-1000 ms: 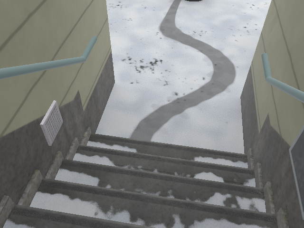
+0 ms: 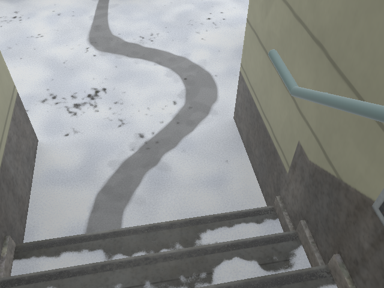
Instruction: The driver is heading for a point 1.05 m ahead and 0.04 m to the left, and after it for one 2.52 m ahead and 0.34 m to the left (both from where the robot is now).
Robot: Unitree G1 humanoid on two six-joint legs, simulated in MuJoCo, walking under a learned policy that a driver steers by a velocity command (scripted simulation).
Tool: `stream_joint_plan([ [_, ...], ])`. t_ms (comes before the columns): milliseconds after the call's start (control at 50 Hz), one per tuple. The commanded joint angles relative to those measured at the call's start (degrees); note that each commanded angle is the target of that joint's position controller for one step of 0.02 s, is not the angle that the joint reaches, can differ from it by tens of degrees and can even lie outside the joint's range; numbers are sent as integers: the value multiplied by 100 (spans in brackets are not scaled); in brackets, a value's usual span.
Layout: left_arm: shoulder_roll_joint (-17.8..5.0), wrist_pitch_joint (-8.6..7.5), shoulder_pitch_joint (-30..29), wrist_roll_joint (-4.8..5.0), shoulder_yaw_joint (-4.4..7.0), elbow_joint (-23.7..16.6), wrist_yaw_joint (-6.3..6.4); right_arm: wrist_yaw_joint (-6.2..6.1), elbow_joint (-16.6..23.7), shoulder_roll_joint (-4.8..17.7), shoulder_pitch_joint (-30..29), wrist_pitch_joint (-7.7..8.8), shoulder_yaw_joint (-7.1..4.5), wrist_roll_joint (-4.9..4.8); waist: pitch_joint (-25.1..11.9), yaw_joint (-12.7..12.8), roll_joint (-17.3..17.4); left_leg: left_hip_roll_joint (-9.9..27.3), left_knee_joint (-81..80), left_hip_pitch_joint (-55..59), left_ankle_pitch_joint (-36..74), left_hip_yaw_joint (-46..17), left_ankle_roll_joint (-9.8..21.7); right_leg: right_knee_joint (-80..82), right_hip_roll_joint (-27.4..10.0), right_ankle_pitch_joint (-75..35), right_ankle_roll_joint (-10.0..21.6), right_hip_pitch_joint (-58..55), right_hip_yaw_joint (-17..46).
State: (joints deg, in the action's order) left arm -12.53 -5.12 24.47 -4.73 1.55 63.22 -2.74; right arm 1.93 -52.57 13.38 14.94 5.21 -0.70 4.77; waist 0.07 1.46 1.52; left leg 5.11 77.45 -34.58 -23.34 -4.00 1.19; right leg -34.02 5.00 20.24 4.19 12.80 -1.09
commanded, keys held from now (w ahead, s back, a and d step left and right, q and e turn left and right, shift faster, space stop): w+e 0.26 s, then w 0.38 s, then w+q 0.36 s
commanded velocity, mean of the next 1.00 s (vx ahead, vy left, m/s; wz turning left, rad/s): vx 0.50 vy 0.00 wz -0.18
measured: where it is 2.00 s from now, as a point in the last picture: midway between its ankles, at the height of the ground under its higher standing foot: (201, 277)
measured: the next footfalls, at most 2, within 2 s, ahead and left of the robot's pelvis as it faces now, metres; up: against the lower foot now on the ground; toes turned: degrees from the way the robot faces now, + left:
left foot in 0.20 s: +0.22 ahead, +0.16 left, -0.17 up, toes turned -6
right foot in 0.62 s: +0.34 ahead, -0.07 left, -0.17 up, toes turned -17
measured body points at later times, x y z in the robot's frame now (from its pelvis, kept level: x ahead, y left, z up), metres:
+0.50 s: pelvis +0.24 +0.07 -0.20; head +0.25 +0.07 +0.25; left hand +0.44 +0.25 -0.32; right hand +0.05 -0.08 -0.34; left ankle +0.18 +0.16 -0.90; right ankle +0.35 -0.11 -0.81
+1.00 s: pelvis +0.49 +0.04 -0.33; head +0.49 +0.05 +0.12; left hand +0.50 +0.28 -0.48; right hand +0.57 -0.25 -0.44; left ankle +0.51 +0.12 -1.07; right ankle +0.33 -0.07 -0.85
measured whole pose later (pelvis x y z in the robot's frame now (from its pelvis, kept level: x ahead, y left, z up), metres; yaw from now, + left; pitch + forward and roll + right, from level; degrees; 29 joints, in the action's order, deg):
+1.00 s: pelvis +0.49 +0.04 -0.33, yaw -8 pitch +0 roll -2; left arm -13.9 -5.2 25.3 -5.8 -2.2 54.8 -5.1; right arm 2.5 -48.7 17.3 12.9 6.5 -2.6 5.5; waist 0.2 1.1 0.9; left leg -1.4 31.3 -14.9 -13.0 1.9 4.8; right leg -97.9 -4.0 46.2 2.0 25.9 -2.9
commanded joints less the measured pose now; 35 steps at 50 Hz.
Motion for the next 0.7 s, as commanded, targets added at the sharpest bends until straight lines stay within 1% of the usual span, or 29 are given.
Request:
stream_joint_plan([
  [20,-485,-216,-993,-26,-75,-951,-67,-36,174,-436,996,-77,192,119,499,-814,-617,-64,-1247,2319,2742,645,101,418,-1060,-1867,1365,4037,844],
  [40,-124,-320,-752,-120,-214,-1027,28,10,175,-343,856,-92,203,131,355,-577,-230,164,-2129,1879,4433,17,14,-164,-894,-1022,1114,3832,949],
  [60,-322,-414,-712,-69,-160,-1207,132,-34,160,-177,993,-88,198,-15,306,-412,240,-57,-3325,2611,5301,213,-131,-567,-491,-134,830,4143,565],
  [80,-588,-458,-688,-157,-140,-1257,197,-30,271,-2,814,-116,196,-121,303,-341,19,-130,-3868,3227,5724,292,-311,-952,-241,745,611,4413,517],
  [100,-859,-424,-681,-127,-133,-1320,179,-22,438,169,683,-168,132,-90,443,-478,-184,-188,-4088,3553,5203,449,-401,-1333,-285,1153,622,4472,820],
  [140,-737,-273,-335,-72,-208,-1444,42,19,582,298,695,-188,91,27,527,-679,-209,-289,-4730,3749,3894,614,-303,-2062,-642,969,712,3846,1650],
  [160,-819,-154,-109,-63,-198,-1429,-28,68,421,655,808,-152,1,-10,573,-618,17,-225,-5606,3658,3808,405,-162,-2697,-678,956,660,2961,2003],
  [180,-976,-29,-52,8,-177,-1512,-153,94,165,1053,1310,-76,-149,-69,515,-750,131,-34,-6331,3713,4057,329,104,-3537,-676,383,569,2228,2206],
  [200,-939,15,-44,-114,-167,-1574,-372,107,-174,1574,2214,56,-403,-72,-159,-1032,440,414,-5670,4944,4743,143,745,-5212,-379,-868,221,2527,1987],
  [220,205,-34,1769,144,-271,-1189,-498,171,-187,1911,2436,69,-448,29,-1761,-373,1890,1669,-3208,7053,10016,-477,2175,-8440,314,2617,-232,4299,842],
  [240,-180,-48,2226,411,-192,-1327,-535,263,33,2078,2536,-35,-497,260,-2060,-507,1405,2355,-3166,7204,10854,-1942,2845,-10218,323,2691,-476,5773,846],
  [260,-608,-17,689,507,-92,-1853,-428,283,-80,1996,2461,-109,-544,332,-899,-987,893,2757,-3922,6382,7839,-2925,2796,-10328,26,2134,-620,7493,884],
  [280,-532,-6,-75,363,-117,-1939,-257,310,-186,1244,1933,-103,-286,243,-30,-689,135,2559,-4406,4962,4984,-2785,2181,-9695,-504,885,-455,7679,1196],
  [300,-285,51,-142,231,-218,-1923,-163,298,-176,403,1441,-84,12,174,295,-250,-436,2058,-4803,3647,3477,-2089,1676,-8149,-906,-210,-199,6900,1435],
  [320,-157,84,-135,184,-237,-1904,-180,239,-241,-14,1179,-64,172,167,704,150,-433,1877,-5184,1979,3306,-1585,1424,-7409,-1285,-596,-31,5730,1281],
  [340,105,136,9,79,-348,-1823,-252,92,-417,-372,1158,43,270,278,1142,291,-184,1484,-5378,1326,3021,-1227,1215,-6642,-1452,-1372,105,5631,1261],
  [360,224,198,157,-113,-399,-1706,-364,-70,-534,-302,1168,214,234,162,1084,193,108,993,-5428,1049,2277,-791,1182,-5531,-1389,-2050,175,5372,1013],
  [380,-79,197,-372,-48,-305,-1730,-411,-135,-493,-391,933,394,291,45,909,-128,-297,645,-5660,133,1350,-272,1333,-3584,-1282,-3496,129,4281,873],
  [400,-249,209,-1018,26,-217,-1752,-498,-144,-737,-40,1419,492,292,18,806,-348,204,570,-5665,-120,1129,-182,1365,-3420,-1165,-3843,17,3718,403],
  [440,-218,206,-898,-57,-254,-1767,-554,-3,-911,640,1303,439,205,174,591,41,300,706,-5251,-287,1753,-343,1323,-4254,-957,-3579,-15,3291,403],
  [460,-425,187,-894,-134,-202,-1768,-516,17,-805,793,1242,439,181,202,439,99,-173,766,-4915,86,2521,-294,1225,-4077,-820,-3315,-43,3255,299],
  [520,-473,102,-1213,-246,-234,-1964,-223,-8,-924,712,1654,397,259,106,95,-75,353,1001,-4379,1979,3138,-838,1412,-4036,-742,-1678,-163,4131,276],
  [580,-538,75,-1680,-171,-209,-2262,-107,-157,-806,752,1698,299,169,-16,-69,-294,309,1071,-3901,3088,5120,-763,1366,-3321,-592,-322,-271,4076,-64],
  [600,-669,44,-1363,-156,-130,-2187,-117,-120,-564,891,1229,293,132,-25,-215,-30,252,820,-3591,2308,5668,-296,1234,-2922,-403,-144,-243,2581,-416],
  [620,-855,-9,-181,-135,-12,-1837,-69,0,-225,1203,466,287,12,70,-458,536,255,408,-2719,932,5835,212,1170,-2629,-1,-273,-218,254,-834],
  [640,-1192,-108,1549,-82,222,-1213,14,181,63,1511,-197,283,-161,3,-602,1399,-368,13,-810,-789,5198,482,1052,-1806,251,-829,44,-2071,-888],
  [660,-1579,-210,2093,65,262,-1054,105,316,328,732,86,245,-99,-8,-1505,1212,-1940,-787,1848,-2074,-406,577,369,-771,-1322,-2557,1490,-3434,1598],
  [680,-999,82,1517,840,173,-735,266,-110,-152,604,1016,120,-187,-296,-116,641,-793,-677,1631,-2854,-1101,-281,252,-602,-2107,-5220,1097,-2605,2824],
  [700,-1223,202,1407,787,217,-840,417,-215,98,414,1021,-26,-126,-387,-2,412,-672,-650,1348,-2788,-1216,-348,-5,-166,-2641,-4041,1481,-1789,3520],
])
Velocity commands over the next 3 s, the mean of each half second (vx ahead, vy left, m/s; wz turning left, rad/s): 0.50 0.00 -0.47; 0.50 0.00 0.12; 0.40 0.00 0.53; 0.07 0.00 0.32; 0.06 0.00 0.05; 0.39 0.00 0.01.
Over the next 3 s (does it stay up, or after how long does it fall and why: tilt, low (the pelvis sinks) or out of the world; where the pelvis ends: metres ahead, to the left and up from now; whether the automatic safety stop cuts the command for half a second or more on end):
stays up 1.02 0.16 -0.70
